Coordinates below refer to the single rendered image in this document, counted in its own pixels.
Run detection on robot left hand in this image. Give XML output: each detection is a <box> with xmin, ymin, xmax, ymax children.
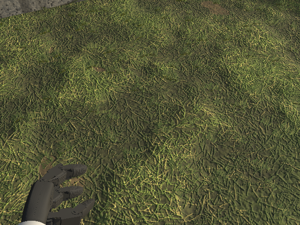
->
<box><xmin>21</xmin><ymin>163</ymin><xmax>96</xmax><ymax>225</ymax></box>

